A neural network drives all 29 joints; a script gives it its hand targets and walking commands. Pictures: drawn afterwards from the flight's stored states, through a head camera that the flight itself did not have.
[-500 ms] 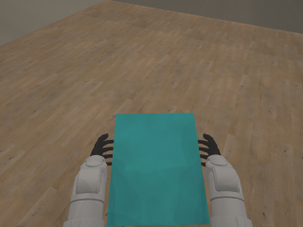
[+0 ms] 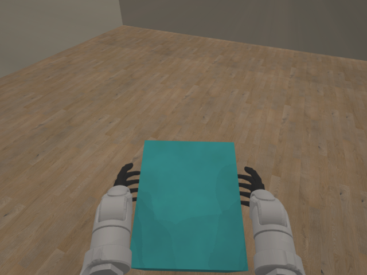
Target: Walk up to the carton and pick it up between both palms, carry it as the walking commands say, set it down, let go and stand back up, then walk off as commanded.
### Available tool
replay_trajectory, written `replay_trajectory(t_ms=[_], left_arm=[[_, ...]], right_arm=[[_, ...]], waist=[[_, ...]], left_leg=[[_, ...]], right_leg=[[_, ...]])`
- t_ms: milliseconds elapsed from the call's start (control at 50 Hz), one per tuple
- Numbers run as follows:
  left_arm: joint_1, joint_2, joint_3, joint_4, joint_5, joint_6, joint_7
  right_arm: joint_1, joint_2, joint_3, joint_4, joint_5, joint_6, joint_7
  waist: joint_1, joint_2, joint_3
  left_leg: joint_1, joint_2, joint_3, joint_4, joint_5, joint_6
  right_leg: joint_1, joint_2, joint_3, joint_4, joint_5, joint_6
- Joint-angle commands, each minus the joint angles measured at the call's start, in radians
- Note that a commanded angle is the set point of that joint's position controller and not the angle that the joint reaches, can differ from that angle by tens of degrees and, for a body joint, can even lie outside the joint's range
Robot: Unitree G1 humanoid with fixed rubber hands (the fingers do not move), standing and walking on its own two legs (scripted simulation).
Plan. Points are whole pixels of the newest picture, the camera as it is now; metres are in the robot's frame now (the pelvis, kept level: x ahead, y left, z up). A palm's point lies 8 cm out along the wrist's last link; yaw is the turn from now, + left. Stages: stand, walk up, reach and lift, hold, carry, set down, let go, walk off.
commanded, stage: set down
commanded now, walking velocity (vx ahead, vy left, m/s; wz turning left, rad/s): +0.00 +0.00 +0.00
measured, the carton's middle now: (187, 208) +0.31 +0.01 -0.06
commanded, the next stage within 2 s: none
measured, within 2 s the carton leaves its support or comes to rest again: neither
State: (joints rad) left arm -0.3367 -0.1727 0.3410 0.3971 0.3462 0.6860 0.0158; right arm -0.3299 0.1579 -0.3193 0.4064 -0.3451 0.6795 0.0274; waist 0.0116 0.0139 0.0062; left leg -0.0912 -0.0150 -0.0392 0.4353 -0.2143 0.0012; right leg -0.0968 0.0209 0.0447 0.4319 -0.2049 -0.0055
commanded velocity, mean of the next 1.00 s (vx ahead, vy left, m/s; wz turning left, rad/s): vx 0.00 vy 0.00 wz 0.00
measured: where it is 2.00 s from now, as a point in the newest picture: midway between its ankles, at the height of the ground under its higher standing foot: outside the picture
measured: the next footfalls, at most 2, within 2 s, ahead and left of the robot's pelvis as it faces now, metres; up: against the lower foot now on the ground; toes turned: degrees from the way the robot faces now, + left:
none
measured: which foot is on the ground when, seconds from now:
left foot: down 0.00-1.00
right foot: down 0.00-1.00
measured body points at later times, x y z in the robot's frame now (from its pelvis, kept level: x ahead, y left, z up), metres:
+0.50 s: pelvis +0.00 -0.01 -0.02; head +0.06 -0.02 +0.43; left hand +0.31 +0.16 -0.05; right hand +0.33 -0.15 -0.05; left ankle +0.02 +0.12 -0.74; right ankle +0.03 -0.12 -0.74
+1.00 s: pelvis -0.04 +0.00 -0.08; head +0.13 +0.00 +0.33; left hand +0.34 +0.17 -0.14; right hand +0.37 -0.15 -0.15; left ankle +0.02 +0.12 -0.74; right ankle +0.03 -0.12 -0.74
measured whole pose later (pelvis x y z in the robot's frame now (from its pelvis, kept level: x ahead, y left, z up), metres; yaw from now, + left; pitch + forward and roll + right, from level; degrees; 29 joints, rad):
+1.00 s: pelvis -0.04 +0.00 -0.08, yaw +0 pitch +28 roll +0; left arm -0.56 -0.21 0.49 0.47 0.29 0.30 0.09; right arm -0.64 0.08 -0.41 0.61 -0.29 0.29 0.00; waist 0.02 0.00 -0.11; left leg -1.14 -0.05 -0.06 0.98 -0.32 -0.01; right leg -1.14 0.05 0.08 0.98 -0.31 0.01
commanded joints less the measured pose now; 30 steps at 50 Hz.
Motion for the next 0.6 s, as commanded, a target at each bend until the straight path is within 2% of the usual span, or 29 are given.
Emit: replay_trajectory(t_ms=[0,180,380,580], left_arm=[[-0.508,-0.97,-0.481,0.034,-0.259,-0.064,-0.266],[-0.503,-0.933,-0.475,0.067,-0.221,-0.181,-0.27],[-0.527,-0.883,-0.442,0.139,-0.174,-0.304,-0.272],[-0.582,-0.884,-0.445,0.166,-0.159,-0.396,-0.255]], right_arm=[[-0.583,0.875,0.488,-0.01,0.261,-0.082,0.262],[-0.544,0.919,0.489,0.056,0.233,-0.186,0.223],[-0.556,0.911,0.468,0.136,0.199,-0.307,0.19],[-0.599,0.871,0.456,0.201,0.179,-0.397,0.201]], waist=[[0.008,-0.007,-0.212],[0.024,-0.018,-0.33],[0.016,-0.033,-0.418],[0.011,-0.031,-0.553]], left_leg=[[-0.023,-0.037,-0.05,-0.075,0.065,0.015],[-0.099,-0.063,-0.038,0.021,0.164,0.019],[-0.26,-0.087,-0.029,0.119,0.162,0.022],[-0.422,-0.098,-0.021,0.239,0.185,0.007]], right_leg=[[0.022,0.057,0.03,-0.046,0.059,-0.038],[-0.048,0.048,0.049,0.025,0.162,-0.019],[-0.139,0.049,0.056,0.102,0.207,-0.003],[-0.326,0.073,0.035,0.231,0.207,-0.008]])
